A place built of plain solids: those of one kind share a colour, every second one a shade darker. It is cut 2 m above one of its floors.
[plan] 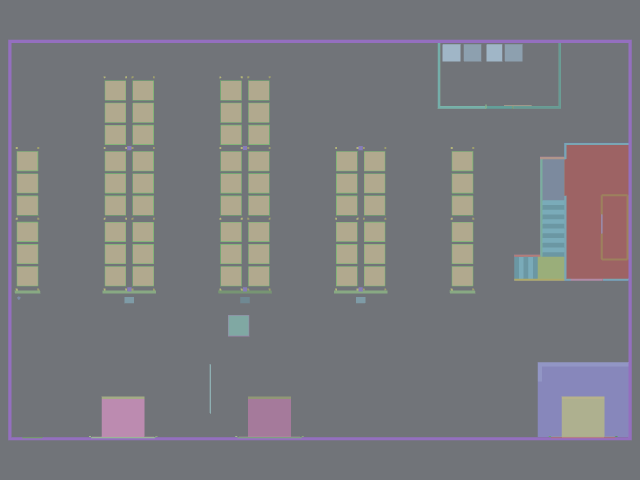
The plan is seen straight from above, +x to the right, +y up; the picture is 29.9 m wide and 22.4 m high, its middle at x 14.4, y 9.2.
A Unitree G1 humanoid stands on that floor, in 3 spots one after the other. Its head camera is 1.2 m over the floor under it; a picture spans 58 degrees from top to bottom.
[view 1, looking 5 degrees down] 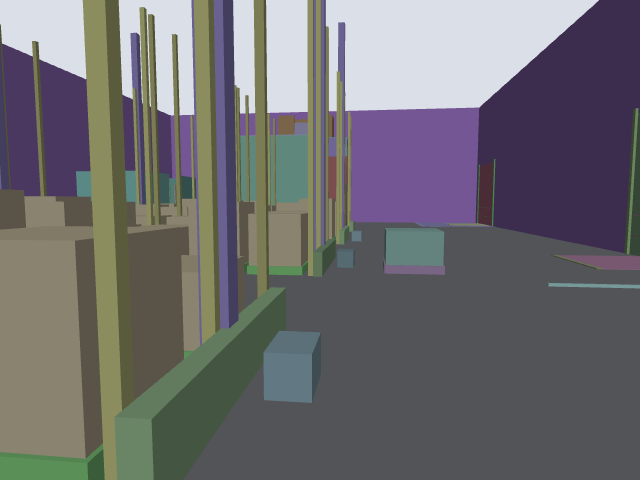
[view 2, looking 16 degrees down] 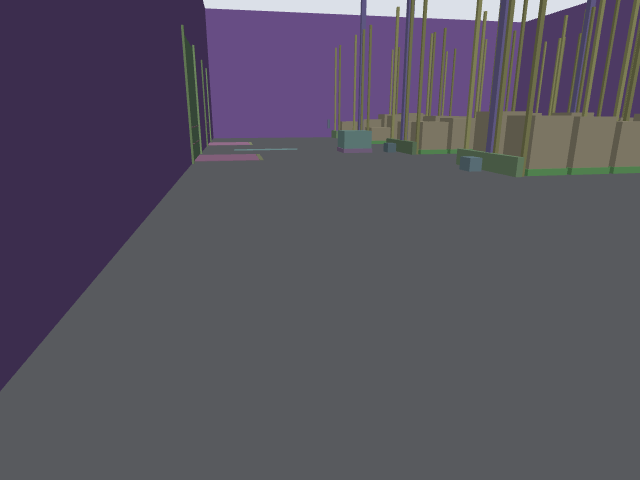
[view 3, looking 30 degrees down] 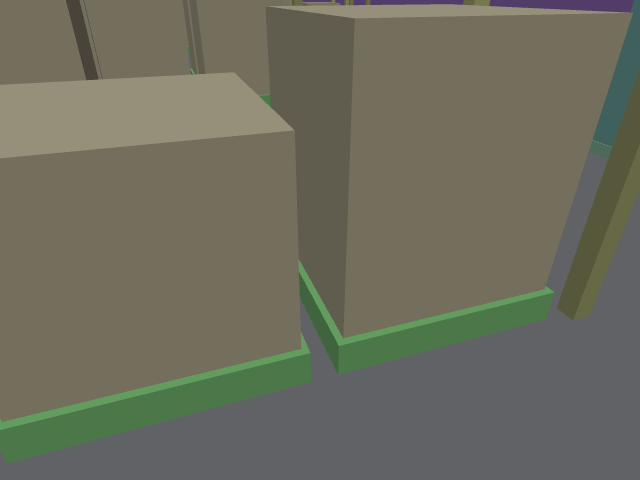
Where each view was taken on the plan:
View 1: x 2.80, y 5.89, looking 7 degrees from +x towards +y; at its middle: row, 8.00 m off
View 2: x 25.46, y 1.10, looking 169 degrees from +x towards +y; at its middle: ground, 4.37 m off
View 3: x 22.57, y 11.99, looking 161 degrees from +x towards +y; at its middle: row_load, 1.59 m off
